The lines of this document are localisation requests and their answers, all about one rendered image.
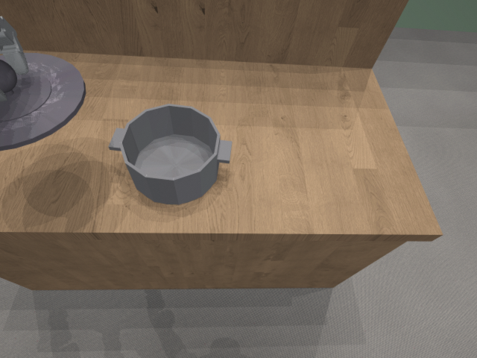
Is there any lid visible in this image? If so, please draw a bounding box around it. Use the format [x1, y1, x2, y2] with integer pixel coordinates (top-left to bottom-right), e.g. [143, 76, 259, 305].
[0, 53, 86, 151]

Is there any knob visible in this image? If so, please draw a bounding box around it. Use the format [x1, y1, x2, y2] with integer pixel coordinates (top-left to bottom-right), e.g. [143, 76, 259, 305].
[0, 60, 17, 93]

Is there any table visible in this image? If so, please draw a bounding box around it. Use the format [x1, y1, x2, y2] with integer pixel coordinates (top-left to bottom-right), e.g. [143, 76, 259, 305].
[0, 0, 443, 290]

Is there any robot left hand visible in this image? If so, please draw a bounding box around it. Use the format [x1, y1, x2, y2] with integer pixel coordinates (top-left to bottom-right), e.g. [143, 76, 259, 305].
[0, 16, 28, 102]

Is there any pot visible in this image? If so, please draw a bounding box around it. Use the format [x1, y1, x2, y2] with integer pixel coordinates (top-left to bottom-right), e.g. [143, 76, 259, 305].
[108, 104, 232, 205]

